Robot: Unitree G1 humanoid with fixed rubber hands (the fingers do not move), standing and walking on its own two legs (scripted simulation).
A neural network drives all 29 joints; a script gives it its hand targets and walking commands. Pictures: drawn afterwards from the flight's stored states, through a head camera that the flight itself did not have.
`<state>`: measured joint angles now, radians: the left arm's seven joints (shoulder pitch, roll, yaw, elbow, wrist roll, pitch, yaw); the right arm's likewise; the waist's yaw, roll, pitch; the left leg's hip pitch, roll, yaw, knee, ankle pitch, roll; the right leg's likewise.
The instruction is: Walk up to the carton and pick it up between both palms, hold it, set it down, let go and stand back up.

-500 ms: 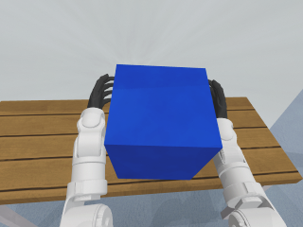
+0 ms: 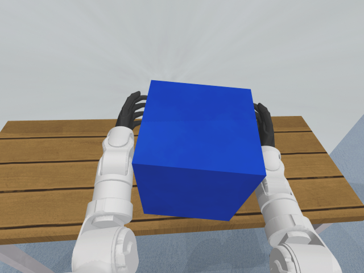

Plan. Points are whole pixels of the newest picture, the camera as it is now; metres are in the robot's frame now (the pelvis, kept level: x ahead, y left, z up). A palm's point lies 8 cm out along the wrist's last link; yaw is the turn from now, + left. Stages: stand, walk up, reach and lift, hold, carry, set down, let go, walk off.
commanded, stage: set down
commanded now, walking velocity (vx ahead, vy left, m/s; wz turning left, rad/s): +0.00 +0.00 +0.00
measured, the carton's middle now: (193, 156) +0.35 -0.01 +0.08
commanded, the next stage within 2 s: none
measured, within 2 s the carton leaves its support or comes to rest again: rests again in 1.76 s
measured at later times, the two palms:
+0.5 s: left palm (129, 128) +0.42 +0.14 +0.10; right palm (257, 144) +0.37 -0.16 +0.10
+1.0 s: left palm (131, 129) +0.44 +0.15 +0.08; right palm (252, 149) +0.38 -0.15 +0.07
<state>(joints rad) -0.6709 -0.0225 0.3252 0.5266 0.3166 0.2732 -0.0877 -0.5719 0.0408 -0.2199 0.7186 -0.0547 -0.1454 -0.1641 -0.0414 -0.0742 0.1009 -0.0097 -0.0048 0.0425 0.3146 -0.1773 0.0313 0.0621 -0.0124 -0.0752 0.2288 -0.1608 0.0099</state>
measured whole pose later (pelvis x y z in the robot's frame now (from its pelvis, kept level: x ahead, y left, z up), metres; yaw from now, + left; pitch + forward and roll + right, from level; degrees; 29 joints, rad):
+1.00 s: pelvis +0.02 +0.01 +0.00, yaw -1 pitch +1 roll -1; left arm -0.81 0.05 0.40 0.97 0.34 0.01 -0.11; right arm -0.62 0.14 -0.50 0.87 -0.29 -0.27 -0.15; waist -0.04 -0.06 0.03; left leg -0.16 0.00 0.08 0.33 -0.19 0.05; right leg -0.08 -0.02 -0.06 0.21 -0.15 0.03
